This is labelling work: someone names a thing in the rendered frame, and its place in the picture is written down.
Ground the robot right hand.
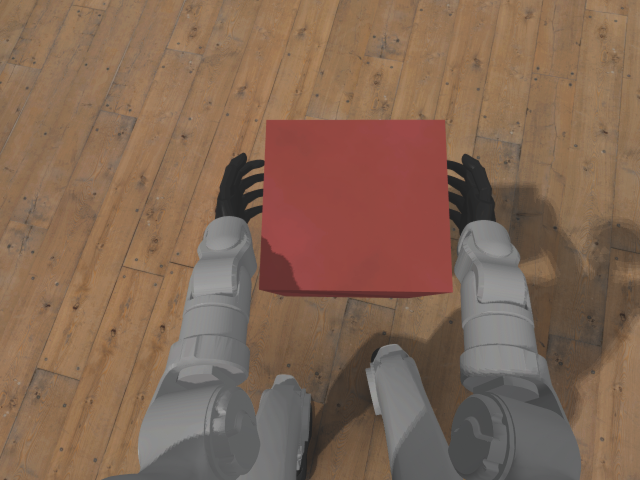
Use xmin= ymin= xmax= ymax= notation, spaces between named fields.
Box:
xmin=447 ymin=154 xmax=496 ymax=235

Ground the robot left thigh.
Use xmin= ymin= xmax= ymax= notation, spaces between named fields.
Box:
xmin=236 ymin=384 xmax=311 ymax=480

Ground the robot right shin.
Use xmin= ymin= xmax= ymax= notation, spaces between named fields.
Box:
xmin=373 ymin=344 xmax=422 ymax=382

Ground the robot left hand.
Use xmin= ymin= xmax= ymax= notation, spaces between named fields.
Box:
xmin=215 ymin=153 xmax=265 ymax=224

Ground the right robot upper arm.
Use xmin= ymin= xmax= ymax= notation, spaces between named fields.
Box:
xmin=448 ymin=392 xmax=581 ymax=480

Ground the carton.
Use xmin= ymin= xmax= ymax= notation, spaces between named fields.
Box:
xmin=259 ymin=120 xmax=453 ymax=298

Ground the robot left forearm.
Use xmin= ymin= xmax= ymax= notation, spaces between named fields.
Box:
xmin=138 ymin=216 xmax=257 ymax=463

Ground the left robot upper arm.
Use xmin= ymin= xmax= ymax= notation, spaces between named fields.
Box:
xmin=102 ymin=383 xmax=260 ymax=480

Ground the robot right forearm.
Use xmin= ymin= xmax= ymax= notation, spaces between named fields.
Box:
xmin=454 ymin=220 xmax=581 ymax=474

